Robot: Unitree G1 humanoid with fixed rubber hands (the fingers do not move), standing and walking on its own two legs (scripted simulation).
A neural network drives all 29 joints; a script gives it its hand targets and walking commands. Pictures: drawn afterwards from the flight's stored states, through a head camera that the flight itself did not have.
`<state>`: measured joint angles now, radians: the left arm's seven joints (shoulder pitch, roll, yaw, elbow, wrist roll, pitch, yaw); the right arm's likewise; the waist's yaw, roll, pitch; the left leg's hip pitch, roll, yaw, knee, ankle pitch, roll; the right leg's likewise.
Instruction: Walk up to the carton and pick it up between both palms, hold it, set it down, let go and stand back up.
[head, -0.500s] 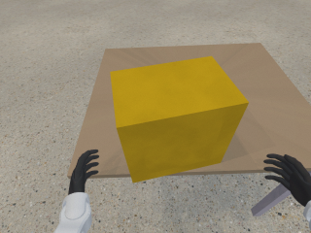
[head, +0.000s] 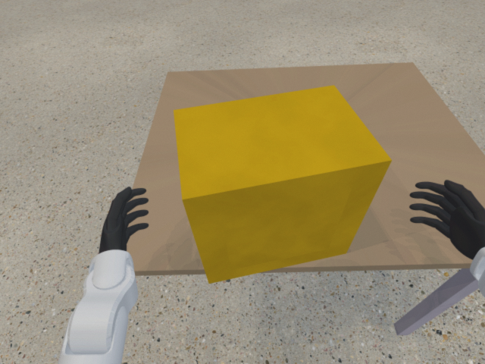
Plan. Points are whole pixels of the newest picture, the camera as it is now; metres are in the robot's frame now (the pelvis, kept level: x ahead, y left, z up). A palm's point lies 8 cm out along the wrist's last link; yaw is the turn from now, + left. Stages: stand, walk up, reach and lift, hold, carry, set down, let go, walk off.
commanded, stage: reach and lift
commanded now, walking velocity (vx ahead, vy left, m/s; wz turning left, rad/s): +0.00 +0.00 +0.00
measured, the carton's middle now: (268, 189) +0.41 -0.01 +0.05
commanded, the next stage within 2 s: none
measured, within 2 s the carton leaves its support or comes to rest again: neither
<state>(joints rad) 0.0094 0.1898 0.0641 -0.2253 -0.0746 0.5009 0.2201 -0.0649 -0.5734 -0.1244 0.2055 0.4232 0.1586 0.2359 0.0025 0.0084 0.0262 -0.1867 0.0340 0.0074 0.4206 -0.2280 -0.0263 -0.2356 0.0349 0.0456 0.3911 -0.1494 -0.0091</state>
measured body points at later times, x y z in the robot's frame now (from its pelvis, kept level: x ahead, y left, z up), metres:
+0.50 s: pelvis -0.01 +0.00 +0.00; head +0.01 -0.01 +0.45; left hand +0.34 +0.22 +0.15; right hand +0.38 -0.27 +0.15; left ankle +0.00 +0.13 -0.74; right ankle +0.04 -0.11 -0.74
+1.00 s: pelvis +0.00 +0.00 +0.00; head +0.02 +0.00 +0.45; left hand +0.39 +0.22 +0.19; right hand +0.44 -0.25 +0.19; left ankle +0.00 +0.13 -0.74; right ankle +0.04 -0.11 -0.74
